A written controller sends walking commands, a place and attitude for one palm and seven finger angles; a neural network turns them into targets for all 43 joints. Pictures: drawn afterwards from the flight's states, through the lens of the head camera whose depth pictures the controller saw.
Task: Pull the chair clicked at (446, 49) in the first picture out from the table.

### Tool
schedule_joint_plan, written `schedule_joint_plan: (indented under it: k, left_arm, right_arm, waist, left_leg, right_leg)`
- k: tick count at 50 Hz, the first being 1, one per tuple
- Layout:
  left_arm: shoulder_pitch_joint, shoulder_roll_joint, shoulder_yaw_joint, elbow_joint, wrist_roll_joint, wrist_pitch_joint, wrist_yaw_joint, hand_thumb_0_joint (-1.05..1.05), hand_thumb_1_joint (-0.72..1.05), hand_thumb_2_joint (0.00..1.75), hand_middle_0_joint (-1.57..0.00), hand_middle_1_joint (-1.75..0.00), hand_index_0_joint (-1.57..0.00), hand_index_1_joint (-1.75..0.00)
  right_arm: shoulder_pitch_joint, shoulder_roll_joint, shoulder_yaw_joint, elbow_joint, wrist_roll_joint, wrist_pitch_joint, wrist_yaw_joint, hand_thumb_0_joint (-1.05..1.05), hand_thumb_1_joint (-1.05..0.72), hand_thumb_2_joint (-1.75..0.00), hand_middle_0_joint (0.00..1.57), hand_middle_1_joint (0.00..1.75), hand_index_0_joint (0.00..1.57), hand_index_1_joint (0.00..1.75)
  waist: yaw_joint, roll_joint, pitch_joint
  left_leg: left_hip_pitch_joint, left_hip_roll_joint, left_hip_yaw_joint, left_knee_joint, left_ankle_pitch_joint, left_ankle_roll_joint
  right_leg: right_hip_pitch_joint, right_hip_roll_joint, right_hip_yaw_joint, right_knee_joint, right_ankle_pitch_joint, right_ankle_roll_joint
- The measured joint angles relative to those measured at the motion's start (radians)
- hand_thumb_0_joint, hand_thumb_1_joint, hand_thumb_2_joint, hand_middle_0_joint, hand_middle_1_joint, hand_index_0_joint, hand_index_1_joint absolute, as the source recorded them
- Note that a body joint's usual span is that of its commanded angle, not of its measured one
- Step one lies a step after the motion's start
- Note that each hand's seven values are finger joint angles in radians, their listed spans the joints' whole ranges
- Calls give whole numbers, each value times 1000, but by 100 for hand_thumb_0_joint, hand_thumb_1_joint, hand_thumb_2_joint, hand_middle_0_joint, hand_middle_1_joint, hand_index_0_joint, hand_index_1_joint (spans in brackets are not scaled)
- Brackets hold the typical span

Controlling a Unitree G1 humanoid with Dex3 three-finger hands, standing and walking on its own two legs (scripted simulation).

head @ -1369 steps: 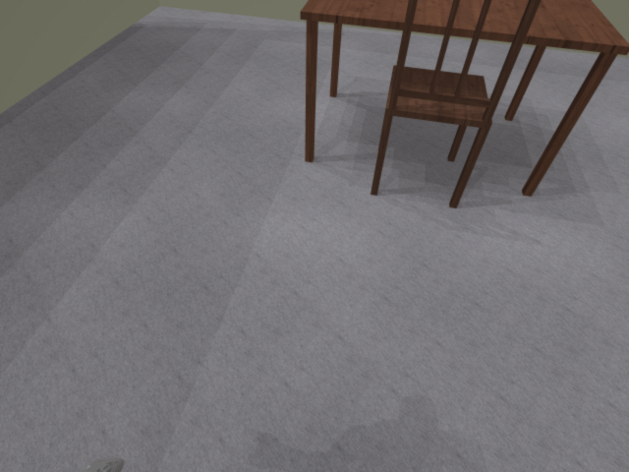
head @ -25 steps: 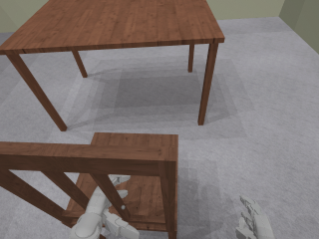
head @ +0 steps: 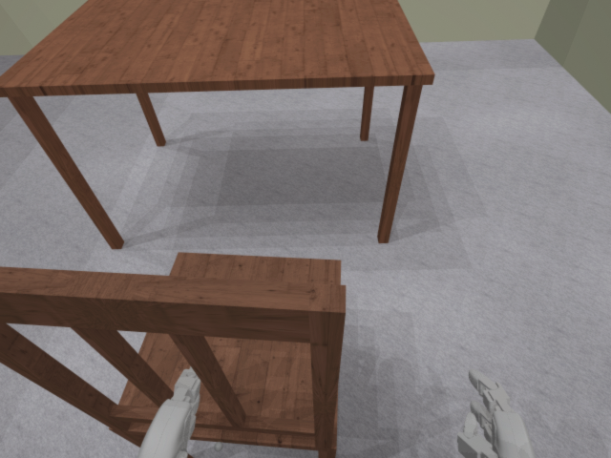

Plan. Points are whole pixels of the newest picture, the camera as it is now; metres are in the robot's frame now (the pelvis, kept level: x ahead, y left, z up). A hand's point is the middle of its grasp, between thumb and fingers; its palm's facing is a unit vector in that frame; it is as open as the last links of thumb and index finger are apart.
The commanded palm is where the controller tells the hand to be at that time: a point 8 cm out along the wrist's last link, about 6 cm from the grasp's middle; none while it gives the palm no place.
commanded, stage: draw the fingers out of the gap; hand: left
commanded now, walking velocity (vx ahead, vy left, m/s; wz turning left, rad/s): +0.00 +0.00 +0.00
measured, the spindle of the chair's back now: (145, 379) +0.23 +0.22 +0.00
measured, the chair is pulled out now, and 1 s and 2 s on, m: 0.63 0.63 0.62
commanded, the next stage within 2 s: draw the hand back to the body in 0.54 s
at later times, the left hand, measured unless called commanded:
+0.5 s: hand out of the picture +0.09 +0.11 -0.01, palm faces -0.10 -0.99 -0.13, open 17.5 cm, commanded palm +0.06 +0.16 +0.00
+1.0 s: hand out of the picture +0.10 +0.14 +0.07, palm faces +0.02 -1.00 -0.05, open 17.4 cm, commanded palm +0.05 +0.21 +0.07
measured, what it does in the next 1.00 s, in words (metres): stands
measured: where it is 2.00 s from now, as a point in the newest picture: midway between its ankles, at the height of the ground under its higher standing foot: outside the picture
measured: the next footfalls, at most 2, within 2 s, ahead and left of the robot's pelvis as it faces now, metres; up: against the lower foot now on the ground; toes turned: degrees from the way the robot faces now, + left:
none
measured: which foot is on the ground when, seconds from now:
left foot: down 0.00-1.00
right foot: down 0.00-1.00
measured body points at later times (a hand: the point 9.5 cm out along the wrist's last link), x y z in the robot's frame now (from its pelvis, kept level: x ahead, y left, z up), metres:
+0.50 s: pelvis -0.01 +0.01 -0.02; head -0.01 +0.00 +0.43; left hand +0.09 +0.17 +0.00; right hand +0.18 -0.21 -0.06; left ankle +0.01 +0.14 -0.69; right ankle -0.03 -0.11 -0.69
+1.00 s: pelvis -0.04 +0.01 -0.04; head -0.02 +0.00 +0.41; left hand +0.10 +0.19 +0.07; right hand +0.16 -0.21 -0.09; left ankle +0.01 +0.14 -0.69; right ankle -0.03 -0.11 -0.69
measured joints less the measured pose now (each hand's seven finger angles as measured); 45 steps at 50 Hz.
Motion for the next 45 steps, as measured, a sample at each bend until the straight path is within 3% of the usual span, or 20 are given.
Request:
schedule_joint_plan:
  k: [8, 34, 39, 45]
  left_arm:
    - [81, 8, -20, -63, 13, -22, -4, -1, -54, 20, 0, 0, 0, 0]
    - [356, -3, -82, -264, 82, -39, -3, -2, -53, 21, 0, 0, 0, 0]
    - [373, -37, -7, -273, -44, -195, 8, -5, -49, 23, -1, 0, -1, 0]
    - [323, -62, 36, -325, -101, -432, -13, -4, -49, 23, 0, 0, 0, 0]
  right_arm:
    - [-10, 11, 5, -11, 0, -14, -11, 1, -91, -89, 20, 30, 20, 30]
    - [9, 39, -9, -99, 9, 6, -13, 2, -91, -89, 20, 30, 20, 30]
    - [13, 42, -16, -78, 13, -48, -8, 2, -91, -90, 20, 30, 20, 30]
    - [-5, 43, -27, -27, 9, -77, 19, 2, -91, -90, 20, 30, 20, 30]
  waist:
    - [18, 5, -6]
    - [37, 1, -47]
    - [47, -4, -42]
    - [67, -2, -36]
  left_leg:
    - [-38, -5, -10, 48, -14, 5]
    - [-117, -3, -5, 149, -42, 19]
    - [-145, 0, -18, 181, -48, 14]
    - [-183, 1, -25, 219, -51, 11]
  right_leg:
    - [-27, -4, -9, 36, -12, 4]
    - [-100, -2, 0, 120, -29, 15]
    - [-120, 2, -12, 144, -34, 12]
    - [-156, 3, -18, 180, -39, 9]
